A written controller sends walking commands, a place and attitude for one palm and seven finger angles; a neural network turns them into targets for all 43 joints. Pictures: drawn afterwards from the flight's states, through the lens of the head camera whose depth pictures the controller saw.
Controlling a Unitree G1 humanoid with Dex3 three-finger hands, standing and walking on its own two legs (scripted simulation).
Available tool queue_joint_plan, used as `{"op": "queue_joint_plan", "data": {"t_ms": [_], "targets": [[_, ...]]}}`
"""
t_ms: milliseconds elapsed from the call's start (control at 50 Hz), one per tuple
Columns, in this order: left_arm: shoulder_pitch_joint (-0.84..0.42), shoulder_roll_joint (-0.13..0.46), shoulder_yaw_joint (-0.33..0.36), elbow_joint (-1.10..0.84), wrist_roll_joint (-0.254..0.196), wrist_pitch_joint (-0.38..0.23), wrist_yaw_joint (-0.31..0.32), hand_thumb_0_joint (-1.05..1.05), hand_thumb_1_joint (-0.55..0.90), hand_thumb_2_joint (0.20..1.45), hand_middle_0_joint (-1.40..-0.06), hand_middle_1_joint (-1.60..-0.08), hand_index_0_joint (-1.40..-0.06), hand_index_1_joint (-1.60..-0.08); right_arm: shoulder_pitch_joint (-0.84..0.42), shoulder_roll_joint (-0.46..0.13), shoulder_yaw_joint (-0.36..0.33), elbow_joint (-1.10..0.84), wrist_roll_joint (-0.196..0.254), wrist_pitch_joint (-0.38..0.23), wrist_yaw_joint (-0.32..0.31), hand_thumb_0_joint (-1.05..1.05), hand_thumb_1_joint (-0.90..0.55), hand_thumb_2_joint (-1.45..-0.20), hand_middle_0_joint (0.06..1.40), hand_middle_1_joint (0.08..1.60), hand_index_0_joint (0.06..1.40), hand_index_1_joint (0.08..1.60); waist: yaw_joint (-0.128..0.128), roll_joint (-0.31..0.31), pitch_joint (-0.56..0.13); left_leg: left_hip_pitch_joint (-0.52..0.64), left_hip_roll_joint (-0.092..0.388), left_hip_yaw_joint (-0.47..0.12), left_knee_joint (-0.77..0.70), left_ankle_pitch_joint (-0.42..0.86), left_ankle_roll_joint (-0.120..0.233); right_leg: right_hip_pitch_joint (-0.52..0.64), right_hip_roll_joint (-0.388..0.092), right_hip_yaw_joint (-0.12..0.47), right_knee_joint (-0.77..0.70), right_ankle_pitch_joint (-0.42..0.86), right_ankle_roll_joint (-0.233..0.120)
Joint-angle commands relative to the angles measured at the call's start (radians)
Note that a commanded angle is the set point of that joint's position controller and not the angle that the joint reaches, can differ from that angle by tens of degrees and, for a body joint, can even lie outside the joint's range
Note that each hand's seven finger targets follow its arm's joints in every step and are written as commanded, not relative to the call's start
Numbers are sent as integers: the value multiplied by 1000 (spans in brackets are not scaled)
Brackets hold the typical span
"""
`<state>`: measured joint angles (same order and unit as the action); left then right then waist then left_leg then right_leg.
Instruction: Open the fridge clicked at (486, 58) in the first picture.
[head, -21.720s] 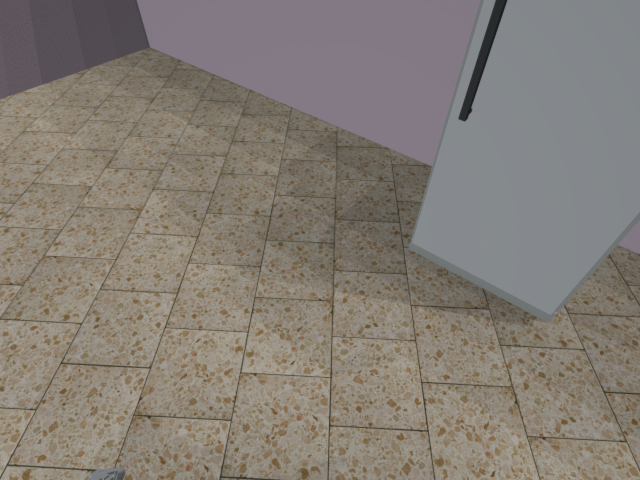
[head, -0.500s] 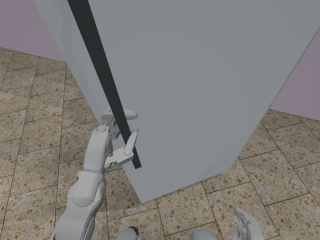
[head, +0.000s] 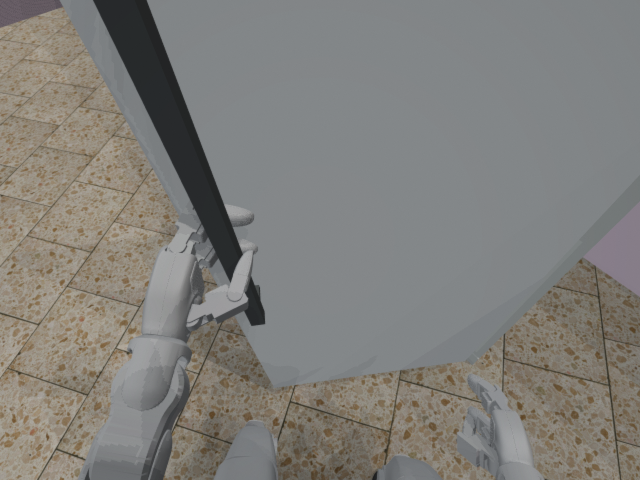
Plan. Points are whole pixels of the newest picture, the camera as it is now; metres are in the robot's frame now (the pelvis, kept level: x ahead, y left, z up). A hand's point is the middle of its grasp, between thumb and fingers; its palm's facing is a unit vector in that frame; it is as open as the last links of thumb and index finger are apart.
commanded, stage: walk backward, drawing the door open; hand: left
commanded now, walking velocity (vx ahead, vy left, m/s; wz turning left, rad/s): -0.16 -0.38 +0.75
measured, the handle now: (215, 202) +0.34 +0.12 +0.18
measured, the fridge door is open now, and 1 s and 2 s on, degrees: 58 78 77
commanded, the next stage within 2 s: stop walking and hold the door back in 0.38 s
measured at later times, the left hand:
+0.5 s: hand (315, 442) +0.15 +0.02 +0.12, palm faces +0.45 -0.86 -0.24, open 6.4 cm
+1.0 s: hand (312, 421) +0.16 +0.02 +0.12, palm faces +0.60 -0.77 -0.23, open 5.7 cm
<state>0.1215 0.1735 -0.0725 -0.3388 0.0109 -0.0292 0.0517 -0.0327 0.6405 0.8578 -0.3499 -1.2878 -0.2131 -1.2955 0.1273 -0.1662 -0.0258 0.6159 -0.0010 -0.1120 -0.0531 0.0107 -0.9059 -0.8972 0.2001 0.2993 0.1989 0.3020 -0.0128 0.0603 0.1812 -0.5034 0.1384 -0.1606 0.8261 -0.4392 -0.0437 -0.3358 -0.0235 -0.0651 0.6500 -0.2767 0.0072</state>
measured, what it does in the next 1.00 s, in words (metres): steps to the right, turning left: left foot, then right foot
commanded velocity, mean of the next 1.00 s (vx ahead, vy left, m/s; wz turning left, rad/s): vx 0.03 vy -0.02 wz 0.34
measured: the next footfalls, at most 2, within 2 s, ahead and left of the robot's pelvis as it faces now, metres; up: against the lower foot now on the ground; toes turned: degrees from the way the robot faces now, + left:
left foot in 0.24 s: -0.04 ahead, +0.02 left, +0.00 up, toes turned +19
right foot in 0.50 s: +0.08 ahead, -0.37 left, +0.00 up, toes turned +20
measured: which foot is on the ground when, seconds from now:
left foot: up 0.00-0.22, down 0.24-0.50, up 0.52-1.00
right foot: down 0.00-0.22, up 0.24-0.48, down 0.50-1.00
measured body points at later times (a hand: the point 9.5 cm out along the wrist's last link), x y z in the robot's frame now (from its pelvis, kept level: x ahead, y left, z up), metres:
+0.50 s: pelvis -0.04 -0.23 +0.01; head +0.02 -0.21 +0.45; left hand +0.12 +0.06 +0.13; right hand +0.18 -0.37 -0.10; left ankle -0.08 +0.00 -0.72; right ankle +0.04 -0.38 -0.72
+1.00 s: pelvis -0.10 -0.33 +0.02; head -0.07 -0.32 +0.47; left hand +0.13 +0.06 +0.13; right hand +0.17 -0.50 -0.07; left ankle -0.19 -0.25 -0.71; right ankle +0.04 -0.38 -0.72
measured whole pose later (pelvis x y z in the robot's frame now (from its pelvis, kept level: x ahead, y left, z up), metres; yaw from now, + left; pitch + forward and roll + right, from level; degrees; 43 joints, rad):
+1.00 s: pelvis -0.10 -0.33 +0.02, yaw +29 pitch +0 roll +3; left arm -0.49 0.29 0.13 0.63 0.00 -0.19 0.06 0.00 0.63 0.81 -0.46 -1.40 -0.45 -1.40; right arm 0.16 -0.29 -0.03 0.66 0.00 -0.04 -0.07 0.01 -0.91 -0.90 0.20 0.30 0.20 0.30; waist -0.03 -0.05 0.06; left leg -0.18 -0.02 0.11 0.51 -0.45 0.03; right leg -0.37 -0.12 -0.12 0.44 -0.09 -0.02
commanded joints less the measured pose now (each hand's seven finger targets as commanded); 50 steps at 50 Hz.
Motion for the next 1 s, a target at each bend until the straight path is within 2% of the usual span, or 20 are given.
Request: {"op": "queue_joint_plan", "data": {"t_ms": [0, 40, 120, 160, 180, 200, 220, 240, 320, 400, 460, 480, 500, 520, 560, 620, 760, 920, 960, 980], "targets": [[-183, 117, 104, -379, 6, -118, 4, 0, 900, 900, -450, -1400, -450, -1400, -96, -47, -26, -158, -18, -50, -39, 0, -900, -900, 200, 300, 200, 300, 18, -238, -294, -46, -101, 198, 530, -158, 13, 125, -296, 198, -301, 159, -229], [-117, 100, 114, -338, -8, -138, 11, 0, 900, 900, -450, -1400, -450, -1400, -99, -41, -9, -159, -21, -30, -46, 0, -900, -900, 200, 300, 200, 300, 19, -225, -325, 10, -95, 259, 339, -147, 4, 221, -248, 30, -230, 351, -199], [-106, 88, 102, -347, -11, -137, 10, 0, 900, 900, -450, -1400, -450, -1400, -25, -49, -4, -170, -30, -53, -58, 0, -900, -900, 200, 300, 200, 300, 10, -279, -371, 167, -122, 323, -31, -127, 30, 209, -228, 27, -259, 304, -182], [-104, 73, 68, -321, -11, -134, 7, 0, 900, 900, -450, -1400, -450, -1400, 31, -75, -15, -164, -23, -72, -58, 0, -900, -900, 200, 300, 200, 300, -22, -190, -359, 316, -86, 295, -325, 6, 48, 116, -200, 6, -148, 255, -139], [-118, 68, 55, -331, -9, -142, 4, 0, 900, 900, -450, -1400, -450, -1400, 76, -80, -15, -163, -25, -76, -56, 0, -900, -900, 200, 300, 200, 300, -60, -80, -383, 520, -6, 213, -481, 173, 77, -46, -161, -26, 37, 191, -79], [-121, 66, 53, -329, 0, -162, 0, 0, 900, 900, -450, -1400, -450, -1400, 47, -138, -35, -187, -40, -76, -53, 0, -900, -900, 200, 300, 200, 300, -47, 165, -332, 690, 303, -249, -585, 478, 193, -349, -37, -58, 303, -90, 36], [-126, 99, 82, -320, 32, -194, 0, 0, 900, 900, -450, -1400, -450, -1400, 18, -160, -31, -182, -61, -66, -48, 0, -900, -900, 200, 300, 200, 300, -18, 179, -313, 677, 523, -523, -579, 810, 332, -445, -31, 87, 517, -249, 91], [-110, 128, 114, -340, 41, -204, -17, 0, 900, 900, -450, -1400, -450, -1400, -17, -144, -28, -164, -54, -64, -37, 0, -900, -900, 200, 300, 200, 300, -30, 64, -292, 548, 462, -445, -577, 644, 282, -383, -60, 183, 514, -153, 46], [-91, 61, 80, -320, 19, -162, -15, 0, 900, 900, -450, -1400, -450, -1400, -24, -160, -42, -117, -23, -61, -17, 0, -900, -900, 200, 300, 200, 300, 12, 158, -236, 317, 219, -16, -509, 415, 157, -138, -48, 119, 329, -20, 51], [-74, 83, 115, -302, -6, -148, 16, 0, 900, 900, -450, -1400, -450, -1400, -18, -152, -46, -135, 8, -67, -10, 0, -900, -900, 200, 300, 200, 300, -1, 234, -280, 188, 122, 1, -504, 177, 128, 154, 43, -16, -21, -60, 70], [-65, 179, 199, -327, -8, -157, 33, 0, 900, 900, -450, -1400, -450, -1400, 1, -106, -40, -126, 25, -63, -7, 0, -900, -900, 200, 300, 200, 300, -5, -2, -320, 183, -68, 127, -225, 13, 48, 213, -4, -28, -326, 38, 48], [-82, 173, 194, -164, -6, -141, 48, 0, 900, 900, -450, -1400, -450, -1400, -2, -73, -23, -118, 24, -55, -13, 0, -900, -900, 200, 300, 200, 300, -4, -205, -320, 40, -133, 210, 50, -67, 19, 246, -193, 134, -337, 169, -25], [-157, 282, 321, -107, -10, -133, 74, 0, 900, 900, -450, -1400, -450, -1400, -20, -85, -29, -117, 15, -49, -21, 0, -900, -900, 200, 300, 200, 300, 28, -317, -371, -61, -148, 179, 354, -187, 17, 186, -366, 322, -335, 255, -116], [-179, 294, 341, -46, -21, -122, 78, 0, 900, 900, -450, -1400, -450, -1400, -27, -106, -51, -102, 6, -51, -38, 0, -900, -900, 200, 300, 200, 300, 27, -419, -383, -77, -135, 81, 538, -191, 21, 151, -422, 458, -343, 221, -151], [-354, 319, 349, 76, -26, -141, 86, 0, 900, 900, -450, -1400, -450, -1400, -54, -115, -21, -61, -6, -31, -51, 0, -900, -900, 200, 300, 200, 300, 17, -212, -347, -125, -108, 77, 563, -36, 10, 221, -385, 346, -253, 373, -153], [-443, 322, 361, 301, -46, -169, 91, 0, 900, 900, -450, -1400, -450, -1400, -66, -137, -7, -67, 1, 18, -66, 0, -900, -900, 200, 300, 200, 300, 23, -265, -349, -71, -129, 123, 372, 26, 7, 289, -331, 207, -252, 440, -82], [-816, 388, 343, 535, -51, -205, 75, 0, 900, 900, -450, -1400, -450, -1400, -43, -204, -33, -56, 5, 51, -33, 0, -900, -900, 200, 300, 200, 300, 34, -220, -309, -1, -134, 168, 138, 39, 20, 224, -381, 300, -443, -118, -90], [-1033, 448, 384, 738, -23, -237, 65, 0, 900, 900, -450, -1400, -450, -1400, 36, -192, -23, -50, 9, 38, -28, 0, -900, -900, 200, 300, 200, 300, 32, -249, -452, 289, -185, 314, -314, -34, 72, 215, -293, 210, -440, -261, -93], [-1060, 430, 363, 775, -38, -250, 49, 0, 900, 900, -450, -1400, -450, -1400, 70, -204, -26, -47, 10, 33, -33, 0, -900, -900, 200, 300, 200, 300, -5, -129, -422, 458, -159, 294, -511, 18, 100, 91, -183, 110, -317, -286, -33], [-1089, 435, 366, 793, -27, -260, 43, 0, 900, 900, -450, -1400, -450, -1400, 90, -232, -28, -51, 4, 34, -36, 0, -900, -900, 200, 300, 200, 300, -5, 36, -408, 466, -34, 115, -613, -97, 159, 12, -96, 38, -150, -273, 3]]}}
